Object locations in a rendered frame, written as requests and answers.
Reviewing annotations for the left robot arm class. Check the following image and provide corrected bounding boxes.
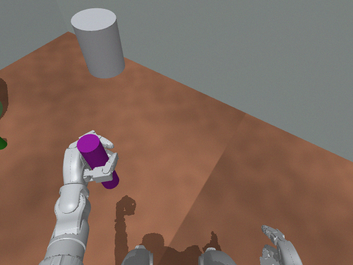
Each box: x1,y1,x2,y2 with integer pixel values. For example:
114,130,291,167
39,183,91,265

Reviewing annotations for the right robot hand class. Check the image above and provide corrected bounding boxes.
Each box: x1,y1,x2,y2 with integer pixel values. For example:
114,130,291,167
259,225,303,265

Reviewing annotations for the left robot hand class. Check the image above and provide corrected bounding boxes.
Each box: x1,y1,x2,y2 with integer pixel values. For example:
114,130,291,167
63,130,119,187

